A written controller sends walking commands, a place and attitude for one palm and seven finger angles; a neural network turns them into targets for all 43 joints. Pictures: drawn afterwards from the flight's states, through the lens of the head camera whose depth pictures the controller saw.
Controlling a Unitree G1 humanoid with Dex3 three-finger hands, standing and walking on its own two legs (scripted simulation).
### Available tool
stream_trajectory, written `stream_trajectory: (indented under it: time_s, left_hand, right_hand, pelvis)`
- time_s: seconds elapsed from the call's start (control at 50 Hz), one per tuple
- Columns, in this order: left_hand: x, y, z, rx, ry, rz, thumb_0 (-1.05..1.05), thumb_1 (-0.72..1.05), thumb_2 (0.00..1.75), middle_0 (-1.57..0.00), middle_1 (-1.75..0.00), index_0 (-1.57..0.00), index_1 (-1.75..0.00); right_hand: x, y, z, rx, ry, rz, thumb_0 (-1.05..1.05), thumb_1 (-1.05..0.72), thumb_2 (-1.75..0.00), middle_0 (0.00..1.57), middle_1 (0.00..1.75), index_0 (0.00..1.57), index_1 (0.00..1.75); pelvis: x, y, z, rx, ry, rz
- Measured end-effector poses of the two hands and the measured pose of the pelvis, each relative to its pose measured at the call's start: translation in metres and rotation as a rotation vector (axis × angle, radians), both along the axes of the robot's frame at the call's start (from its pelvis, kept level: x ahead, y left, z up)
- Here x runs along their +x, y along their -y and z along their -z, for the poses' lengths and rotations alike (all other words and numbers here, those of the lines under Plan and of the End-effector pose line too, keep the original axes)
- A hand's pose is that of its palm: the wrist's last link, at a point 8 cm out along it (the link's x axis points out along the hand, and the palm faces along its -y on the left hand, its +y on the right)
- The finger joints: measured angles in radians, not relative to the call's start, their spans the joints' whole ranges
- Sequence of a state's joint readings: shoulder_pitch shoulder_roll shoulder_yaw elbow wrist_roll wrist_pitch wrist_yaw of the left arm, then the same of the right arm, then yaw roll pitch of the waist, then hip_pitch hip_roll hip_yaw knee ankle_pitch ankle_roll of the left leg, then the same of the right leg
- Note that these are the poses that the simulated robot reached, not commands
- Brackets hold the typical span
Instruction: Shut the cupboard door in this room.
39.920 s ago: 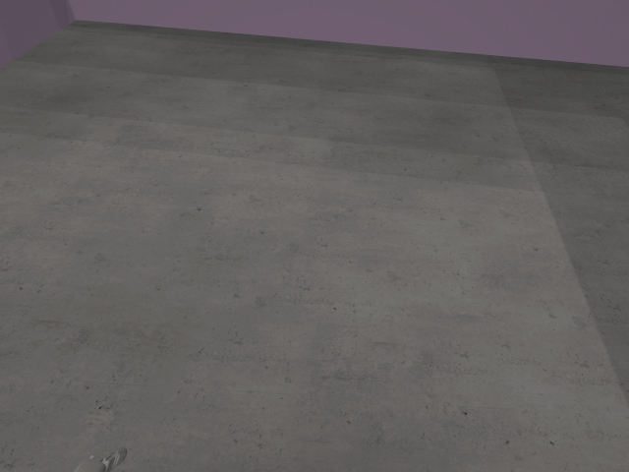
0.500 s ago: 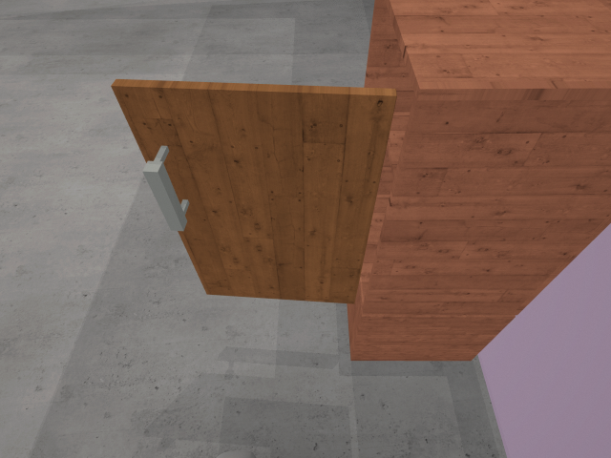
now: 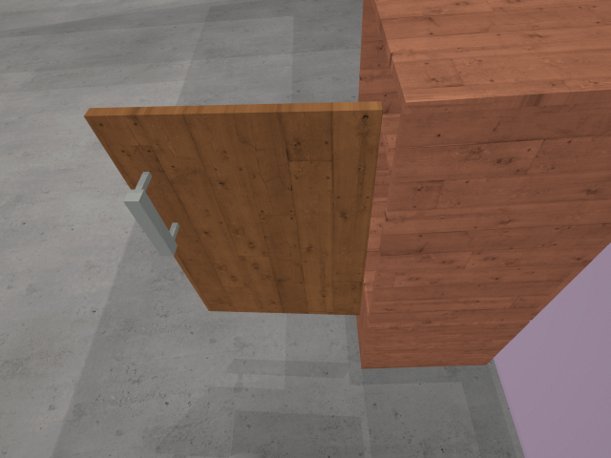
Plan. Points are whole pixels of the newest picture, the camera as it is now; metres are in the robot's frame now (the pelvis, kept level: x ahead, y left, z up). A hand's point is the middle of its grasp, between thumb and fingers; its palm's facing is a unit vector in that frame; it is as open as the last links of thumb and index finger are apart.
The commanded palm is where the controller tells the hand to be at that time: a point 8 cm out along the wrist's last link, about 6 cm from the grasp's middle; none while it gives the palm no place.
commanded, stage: come to a stop and stand still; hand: left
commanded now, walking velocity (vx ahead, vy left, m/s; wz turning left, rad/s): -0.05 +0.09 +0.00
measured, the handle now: (157, 215) +0.45 +0.27 +0.03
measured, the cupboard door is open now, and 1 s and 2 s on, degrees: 86 86 86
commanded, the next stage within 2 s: look again from close up in 1.28 s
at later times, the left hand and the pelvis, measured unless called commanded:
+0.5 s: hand out of the picture -0.05 +0.26 -0.16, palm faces +0.01 -0.95 -0.30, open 7.4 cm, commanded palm none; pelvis -0.09 +0.06 -0.01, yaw -4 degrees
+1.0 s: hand out of the picture -0.07 +0.24 -0.17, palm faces +0.00 -0.98 -0.20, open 7.3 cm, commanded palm none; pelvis -0.18 +0.07 -0.01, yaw -2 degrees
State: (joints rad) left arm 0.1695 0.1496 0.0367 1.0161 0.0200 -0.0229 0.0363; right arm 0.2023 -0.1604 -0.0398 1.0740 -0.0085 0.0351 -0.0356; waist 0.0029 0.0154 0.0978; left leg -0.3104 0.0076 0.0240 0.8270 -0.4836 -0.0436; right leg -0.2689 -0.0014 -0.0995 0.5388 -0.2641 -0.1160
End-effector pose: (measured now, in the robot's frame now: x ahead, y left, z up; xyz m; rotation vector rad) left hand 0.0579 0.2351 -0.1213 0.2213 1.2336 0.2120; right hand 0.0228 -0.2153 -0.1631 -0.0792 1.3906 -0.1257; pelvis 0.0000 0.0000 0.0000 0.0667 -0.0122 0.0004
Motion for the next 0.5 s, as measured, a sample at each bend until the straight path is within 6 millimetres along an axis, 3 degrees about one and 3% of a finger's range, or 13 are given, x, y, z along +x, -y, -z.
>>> stream_trajectory:
  time_s: [0.16, 0.3, 0.4, 0.5]
  left_hand:
    - [-0.04, -0.008, 0.006, -0.012, -0.046, -0.01, 0.0, 0.92, 0.9, -0.21, -0.3, -0.21, -0.3]
    - [-0.075, -0.039, 0.009, 0.008, -0.021, 0.007, 0.0, 0.91, 0.9, -0.21, -0.3, -0.21, -0.3]
    - [-0.089, -0.061, 0.004, 0.01, 0.006, 0.011, 0.01, 0.9, 0.9, -0.21, -0.3, -0.21, -0.3]
    - [-0.112, -0.072, 0.002, 0.025, -0.002, 0.03, 0.0, 0.91, 0.9, -0.2, -0.3, -0.21, -0.29]
  right_hand:
    - [0.002, 0.006, -0.012, -0.04, 0.074, -0.014, 0.0, -0.91, -0.9, 0.2, 0.3, 0.2, 0.3]
    - [0.003, -0.013, -0.016, -0.054, 0.27, -0.009, 0.0, -0.91, -0.9, 0.19, 0.3, 0.2, 0.3]
    - [-0.032, -0.037, -0.017, -0.033, 0.267, -0.036, 0.0, -0.91, -0.9, 0.19, 0.3, 0.2, 0.3]
    - [-0.069, -0.047, -0.003, -0.012, 0.205, -0.019, 0.0, -0.92, -0.9, 0.2, 0.3, 0.2, 0.3]
  pelvis:
    - [-0.022, -0.007, -0.001, -0.01, -0.007, 0.025]
    - [-0.049, -0.035, 0.008, -0.046, 0.027, 0.019]
    - [-0.071, -0.05, 0.006, -0.042, 0.049, 0.045]
    - [-0.09, -0.059, 0.009, -0.026, 0.066, 0.067]
